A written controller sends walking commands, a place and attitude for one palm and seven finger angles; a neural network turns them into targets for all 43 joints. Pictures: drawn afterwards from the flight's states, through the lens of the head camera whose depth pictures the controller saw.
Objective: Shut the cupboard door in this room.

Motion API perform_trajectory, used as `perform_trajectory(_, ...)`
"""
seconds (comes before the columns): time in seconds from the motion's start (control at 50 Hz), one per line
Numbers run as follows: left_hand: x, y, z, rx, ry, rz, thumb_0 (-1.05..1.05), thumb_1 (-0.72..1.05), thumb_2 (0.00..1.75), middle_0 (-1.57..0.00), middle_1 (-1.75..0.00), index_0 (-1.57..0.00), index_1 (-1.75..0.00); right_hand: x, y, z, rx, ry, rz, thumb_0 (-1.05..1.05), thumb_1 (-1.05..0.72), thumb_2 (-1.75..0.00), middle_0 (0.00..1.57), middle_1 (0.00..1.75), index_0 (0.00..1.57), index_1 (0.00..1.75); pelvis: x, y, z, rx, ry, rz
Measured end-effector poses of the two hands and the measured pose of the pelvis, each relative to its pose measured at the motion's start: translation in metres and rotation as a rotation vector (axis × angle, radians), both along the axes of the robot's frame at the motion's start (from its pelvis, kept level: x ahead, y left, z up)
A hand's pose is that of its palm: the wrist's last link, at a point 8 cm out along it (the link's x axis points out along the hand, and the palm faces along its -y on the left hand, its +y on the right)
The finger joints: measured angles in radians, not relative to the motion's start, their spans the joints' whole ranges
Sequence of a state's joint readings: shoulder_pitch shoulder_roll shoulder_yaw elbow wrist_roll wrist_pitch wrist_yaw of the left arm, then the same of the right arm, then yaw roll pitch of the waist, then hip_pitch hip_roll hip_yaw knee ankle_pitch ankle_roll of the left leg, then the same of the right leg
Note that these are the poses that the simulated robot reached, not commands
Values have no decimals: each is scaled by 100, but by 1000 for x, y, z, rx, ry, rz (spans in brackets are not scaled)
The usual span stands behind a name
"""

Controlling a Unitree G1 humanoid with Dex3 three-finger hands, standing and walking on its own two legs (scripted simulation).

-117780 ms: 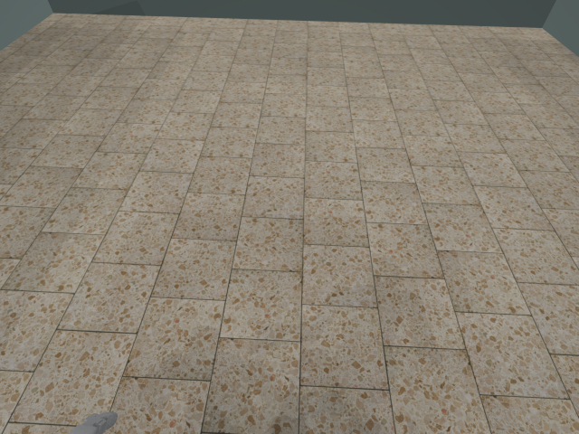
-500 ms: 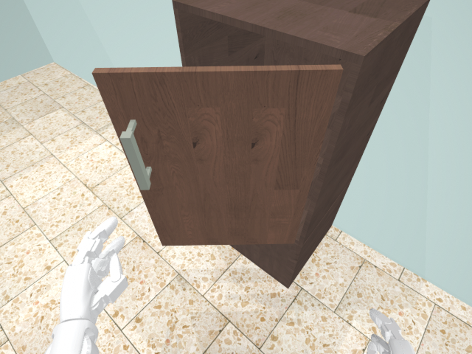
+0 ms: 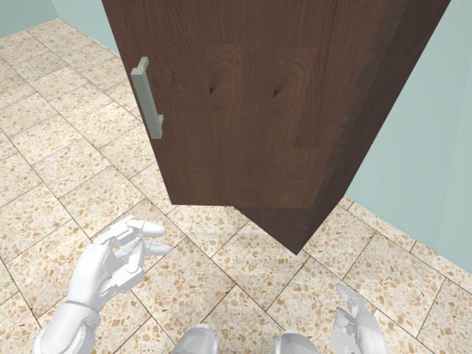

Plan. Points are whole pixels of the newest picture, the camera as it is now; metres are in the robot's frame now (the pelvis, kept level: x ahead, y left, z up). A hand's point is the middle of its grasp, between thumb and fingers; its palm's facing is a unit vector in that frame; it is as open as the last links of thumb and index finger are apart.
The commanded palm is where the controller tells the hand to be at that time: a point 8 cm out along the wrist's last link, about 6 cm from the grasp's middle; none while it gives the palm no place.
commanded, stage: raise the hand and make a fist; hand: left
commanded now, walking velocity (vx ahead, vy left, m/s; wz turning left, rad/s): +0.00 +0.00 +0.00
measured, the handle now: (150, 100) +0.53 +0.20 +0.13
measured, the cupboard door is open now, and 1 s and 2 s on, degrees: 40 40 40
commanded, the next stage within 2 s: bring the fist close to the handle in 1.18 s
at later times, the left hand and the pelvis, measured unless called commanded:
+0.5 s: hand (90, 241) +0.25 +0.21 +0.12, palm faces +0.11 -0.99 -0.05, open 3.1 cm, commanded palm +0.22 +0.25 +0.11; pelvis +0.03 +0.02 +0.03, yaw +1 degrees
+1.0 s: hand (118, 231) +0.26 +0.18 +0.12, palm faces -0.02 -1.00 -0.03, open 3.1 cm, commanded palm +0.24 +0.24 +0.13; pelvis +0.04 +0.00 +0.04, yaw +0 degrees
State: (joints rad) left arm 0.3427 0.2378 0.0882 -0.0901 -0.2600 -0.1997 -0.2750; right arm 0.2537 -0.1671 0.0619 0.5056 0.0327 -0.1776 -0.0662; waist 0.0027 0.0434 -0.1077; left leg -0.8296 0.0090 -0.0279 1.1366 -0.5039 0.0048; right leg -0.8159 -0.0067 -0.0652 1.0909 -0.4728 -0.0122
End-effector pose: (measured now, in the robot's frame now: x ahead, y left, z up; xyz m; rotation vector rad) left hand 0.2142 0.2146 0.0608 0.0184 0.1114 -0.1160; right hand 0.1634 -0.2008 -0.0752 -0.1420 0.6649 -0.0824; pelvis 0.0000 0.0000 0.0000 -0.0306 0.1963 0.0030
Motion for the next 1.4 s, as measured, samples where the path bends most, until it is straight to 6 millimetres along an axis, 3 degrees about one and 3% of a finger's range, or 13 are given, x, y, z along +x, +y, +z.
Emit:
perform_trajectory(0.04,-4,10,-1,-4,62,68,2,90,90,-74,-88,-74,-89,-15,-3,3,-6,36,-38,2,-90,-90,21,30,20,30,4,3,7,5,-6,-11)
perform_trajectory(0.1,-14,33,11,23,21,201,2,90,90,-79,-94,-80,-95,-29,-12,8,-48,72,-54,2,-90,-90,21,30,20,30,9,6,13,6,-9,-14)
perform_trajectory(0.18,-20,49,30,60,-135,259,2,90,90,-86,-102,-87,-103,-28,-25,11,-119,83,-6,2,-90,-90,21,30,20,30,11,11,10,-5,-4,4)
perform_trajectory(0.24,-15,40,30,39,-169,183,2,90,90,-92,-108,-92,-109,-17,-30,14,-152,59,12,2,-90,-90,20,30,20,30,11,15,8,-12,-5,14)
perform_trajectory(0.34,-2,22,19,15,-63,51,2,90,90,-101,-118,-101,-119,10,-27,31,-155,-28,-7,2,-90,-90,20,30,20,30,16,18,13,-10,-13,7)
perform_trajectory(0.5,5,50,60,40,-170,221,2,90,90,-116,-134,-116,-135,48,-2,54,-97,-119,51,2,-90,-90,20,30,20,30,31,15,25,-10,-36,12)
perform_trajectory(0.58,10,44,59,36,-146,179,2,90,90,-122,-141,-122,-142,56,5,52,-75,-112,94,1,-90,-90,20,30,20,30,34,15,28,-12,-44,22)
perform_trajectory(0.68,18,32,48,28,-45,99,2,90,90,-127,-146,-127,-147,54,3,50,-68,-82,85,1,-90,-90,21,30,20,30,37,12,32,-6,-52,18)
perform_trajectory(0.86,30,43,84,40,-187,179,2,90,90,-129,-149,-130,-149,38,-17,46,-77,-29,51,2,-90,-90,21,30,20,30,41,4,38,1,-71,18)
perform_trajectory(1.02,28,20,59,13,-35,105,2,90,90,-130,-149,-130,-150,28,-35,49,-91,-23,5,2,-90,-90,20,30,20,30,39,-1,42,16,-74,3)
perform_trajectory(1.18,20,28,77,26,-188,190,2,90,90,-130,-149,-130,-150,29,-39,50,-101,-33,33,2,-90,-90,20,30,20,30,33,-8,40,15,-82,13)
perform_trajectory(1.32,15,15,60,14,-70,104,2,90,90,-130,-149,-130,-150,31,-35,51,-84,-60,23,2,-90,-90,20,30,20,30,30,-6,40,15,-88,9)
perform_trajectory(1.4,19,24,68,27,-122,152,2,89,90,-130,-149,-130,-150,31,-32,51,-86,-61,29,2,-90,-90,20,30,20,30,27,-6,40,15,-92,11)
